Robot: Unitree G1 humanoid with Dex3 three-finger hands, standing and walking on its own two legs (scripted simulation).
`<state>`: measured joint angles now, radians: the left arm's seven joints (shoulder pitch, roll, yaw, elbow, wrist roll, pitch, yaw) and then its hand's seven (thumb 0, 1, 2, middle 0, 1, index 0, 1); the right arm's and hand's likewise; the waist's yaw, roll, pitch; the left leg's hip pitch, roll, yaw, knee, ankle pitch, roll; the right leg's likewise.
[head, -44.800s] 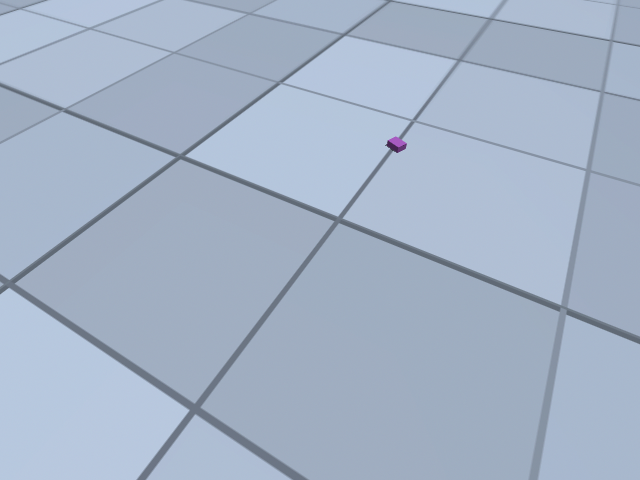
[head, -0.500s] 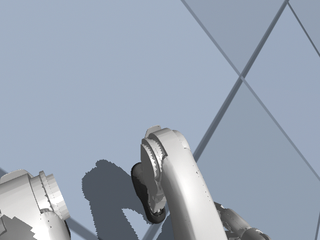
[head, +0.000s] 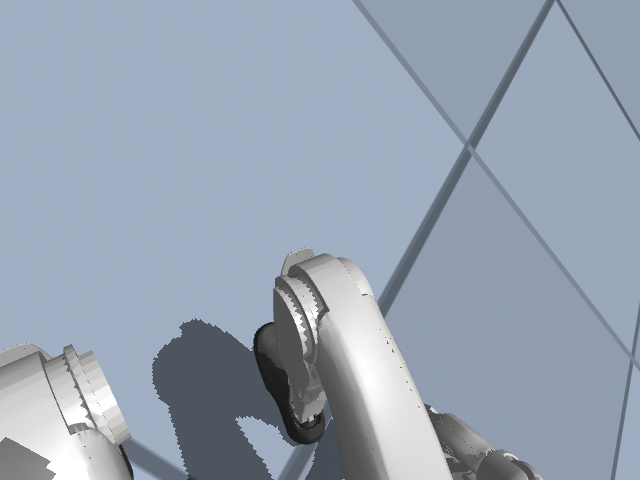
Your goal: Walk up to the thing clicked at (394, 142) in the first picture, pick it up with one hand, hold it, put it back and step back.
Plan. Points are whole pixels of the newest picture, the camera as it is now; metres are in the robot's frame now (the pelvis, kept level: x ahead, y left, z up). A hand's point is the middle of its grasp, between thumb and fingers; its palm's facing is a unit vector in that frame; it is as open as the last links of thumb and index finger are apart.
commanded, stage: open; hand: left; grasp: from above
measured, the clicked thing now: out of the picture +0.44 +0.37 -0.28
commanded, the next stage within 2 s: withdraw in 0.90 s
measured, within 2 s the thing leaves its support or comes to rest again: neither
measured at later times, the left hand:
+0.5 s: hand out of the picture +0.43 +0.37 -0.23, palm faces -0.42 -0.17 -0.89, open 11.1 cm
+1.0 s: hand out of the picture +0.43 +0.36 -0.23, palm faces -0.43 -0.16 -0.89, open 13.4 cm
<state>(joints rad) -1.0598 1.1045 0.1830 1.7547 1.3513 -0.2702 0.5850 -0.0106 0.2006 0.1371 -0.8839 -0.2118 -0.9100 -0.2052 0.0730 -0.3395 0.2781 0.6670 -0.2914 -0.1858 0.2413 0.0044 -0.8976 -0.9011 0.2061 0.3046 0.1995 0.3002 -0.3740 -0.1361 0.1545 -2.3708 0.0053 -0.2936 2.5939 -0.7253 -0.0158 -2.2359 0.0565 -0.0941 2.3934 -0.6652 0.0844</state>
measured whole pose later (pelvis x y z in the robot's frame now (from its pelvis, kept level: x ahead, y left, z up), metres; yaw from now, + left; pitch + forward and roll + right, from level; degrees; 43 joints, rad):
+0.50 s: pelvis +0.00 +0.00 +0.00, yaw +0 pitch +27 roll -16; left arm -1.05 1.10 0.16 1.72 1.33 -0.27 0.56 0.00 -0.04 0.57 -0.49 -0.60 -0.50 -0.60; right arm 0.07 -0.35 0.28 0.66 -0.28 -0.19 0.25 0.00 -0.89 -0.90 0.21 0.30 0.20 0.30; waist -0.37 -0.14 0.16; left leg -2.36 0.00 -0.30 2.59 -0.73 -0.02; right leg -2.22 0.05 -0.10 2.38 -0.67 0.08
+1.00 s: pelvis +0.00 +0.00 +0.00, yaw +0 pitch +27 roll -16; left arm -1.06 1.11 0.14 1.73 1.32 -0.27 0.57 0.00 -0.37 0.87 -0.18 -0.91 -0.19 -0.91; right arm 0.07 -0.35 0.29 0.66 -0.28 -0.20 0.24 0.00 -0.89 -0.90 0.21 0.30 0.20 0.30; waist -0.37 -0.14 0.17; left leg -2.36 0.00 -0.30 2.58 -0.72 -0.02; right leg -2.23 0.05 -0.10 2.38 -0.66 0.09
